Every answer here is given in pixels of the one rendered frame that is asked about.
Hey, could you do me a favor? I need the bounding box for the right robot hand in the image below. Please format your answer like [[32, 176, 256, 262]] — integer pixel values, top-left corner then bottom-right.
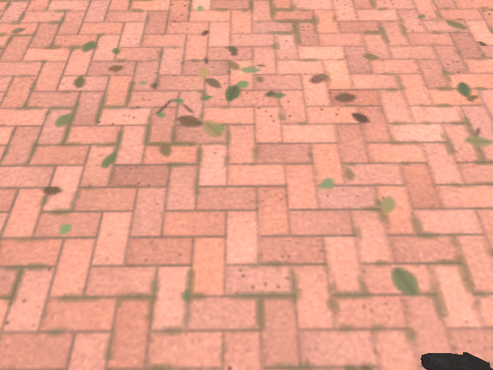
[[421, 352, 493, 370]]

